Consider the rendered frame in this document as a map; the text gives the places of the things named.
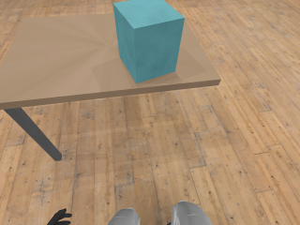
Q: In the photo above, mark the left robot thigh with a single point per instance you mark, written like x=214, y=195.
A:
x=125, y=217

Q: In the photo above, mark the robot thigh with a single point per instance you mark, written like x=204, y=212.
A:
x=188, y=213
x=125, y=217

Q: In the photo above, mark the carton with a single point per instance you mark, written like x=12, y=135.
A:
x=149, y=34

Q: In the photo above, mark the table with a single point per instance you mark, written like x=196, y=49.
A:
x=59, y=59

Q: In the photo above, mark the right robot thigh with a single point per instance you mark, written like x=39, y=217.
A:
x=188, y=213

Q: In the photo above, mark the left robot hand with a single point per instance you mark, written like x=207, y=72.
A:
x=60, y=215

